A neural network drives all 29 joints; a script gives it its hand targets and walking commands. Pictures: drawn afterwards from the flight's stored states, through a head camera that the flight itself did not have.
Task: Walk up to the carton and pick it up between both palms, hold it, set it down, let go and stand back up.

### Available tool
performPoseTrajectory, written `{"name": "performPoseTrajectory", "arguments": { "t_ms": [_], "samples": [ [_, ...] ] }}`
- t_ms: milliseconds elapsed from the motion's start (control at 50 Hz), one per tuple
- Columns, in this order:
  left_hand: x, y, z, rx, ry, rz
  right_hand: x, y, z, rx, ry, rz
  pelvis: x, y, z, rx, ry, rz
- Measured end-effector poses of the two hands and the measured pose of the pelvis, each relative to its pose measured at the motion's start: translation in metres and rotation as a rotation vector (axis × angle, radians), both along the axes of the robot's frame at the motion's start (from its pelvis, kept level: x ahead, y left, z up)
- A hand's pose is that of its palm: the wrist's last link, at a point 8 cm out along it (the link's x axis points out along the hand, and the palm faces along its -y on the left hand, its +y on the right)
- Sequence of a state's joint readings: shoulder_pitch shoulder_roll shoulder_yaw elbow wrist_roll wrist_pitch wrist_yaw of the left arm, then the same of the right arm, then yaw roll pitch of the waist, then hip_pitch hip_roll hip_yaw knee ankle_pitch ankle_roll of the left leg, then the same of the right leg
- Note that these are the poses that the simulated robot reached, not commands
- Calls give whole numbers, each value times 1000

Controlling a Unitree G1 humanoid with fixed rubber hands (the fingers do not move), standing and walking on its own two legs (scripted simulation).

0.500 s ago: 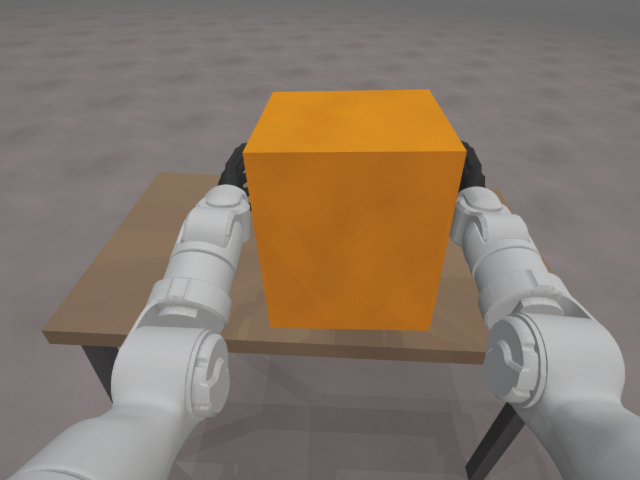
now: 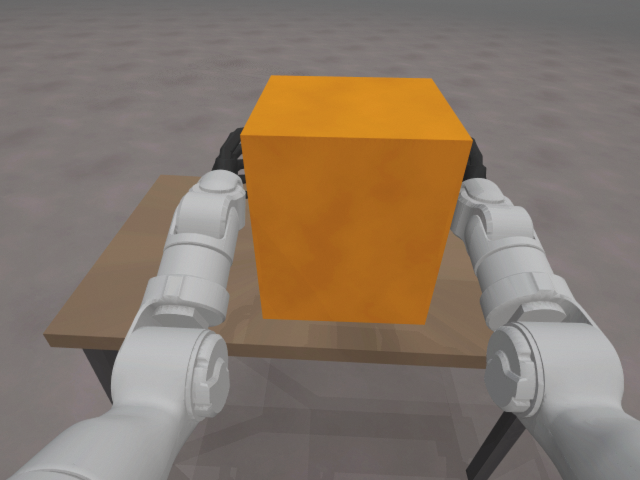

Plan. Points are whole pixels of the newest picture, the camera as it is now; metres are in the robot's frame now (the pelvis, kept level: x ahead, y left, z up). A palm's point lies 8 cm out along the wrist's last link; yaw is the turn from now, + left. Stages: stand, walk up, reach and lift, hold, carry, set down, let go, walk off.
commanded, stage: hold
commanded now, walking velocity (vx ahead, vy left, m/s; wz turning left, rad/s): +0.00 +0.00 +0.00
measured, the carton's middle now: (347, 198) +0.41 +0.02 +0.21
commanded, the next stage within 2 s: none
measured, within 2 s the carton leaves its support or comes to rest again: neither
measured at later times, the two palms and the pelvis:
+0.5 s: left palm (215, 190) +0.36 +0.17 +0.24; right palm (468, 197) +0.38 -0.13 +0.24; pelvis -0.02 +0.00 +0.00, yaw +0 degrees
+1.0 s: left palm (219, 176) +0.38 +0.17 +0.25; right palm (468, 179) +0.40 -0.13 +0.26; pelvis +0.00 +0.00 +0.00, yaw +0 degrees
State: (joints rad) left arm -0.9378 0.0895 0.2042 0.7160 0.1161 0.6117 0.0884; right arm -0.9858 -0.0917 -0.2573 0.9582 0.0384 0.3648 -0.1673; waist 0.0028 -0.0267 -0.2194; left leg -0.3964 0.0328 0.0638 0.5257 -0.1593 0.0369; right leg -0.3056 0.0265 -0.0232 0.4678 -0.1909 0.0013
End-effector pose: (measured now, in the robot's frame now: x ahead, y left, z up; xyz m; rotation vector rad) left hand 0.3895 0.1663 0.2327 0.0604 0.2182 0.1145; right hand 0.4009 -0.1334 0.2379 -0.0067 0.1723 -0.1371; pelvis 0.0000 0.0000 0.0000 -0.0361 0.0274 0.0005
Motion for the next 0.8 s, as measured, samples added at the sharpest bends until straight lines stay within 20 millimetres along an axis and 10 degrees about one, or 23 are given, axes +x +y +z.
{"name": "performPoseTrajectory", "arguments": {
  "t_ms": [800],
  "samples": [
    [-11, 6, 0, 3, 0, 5, -10, 6, 1, -14, 1, 9, -8, 2, -1, -2, -11, 1]
  ]
}}
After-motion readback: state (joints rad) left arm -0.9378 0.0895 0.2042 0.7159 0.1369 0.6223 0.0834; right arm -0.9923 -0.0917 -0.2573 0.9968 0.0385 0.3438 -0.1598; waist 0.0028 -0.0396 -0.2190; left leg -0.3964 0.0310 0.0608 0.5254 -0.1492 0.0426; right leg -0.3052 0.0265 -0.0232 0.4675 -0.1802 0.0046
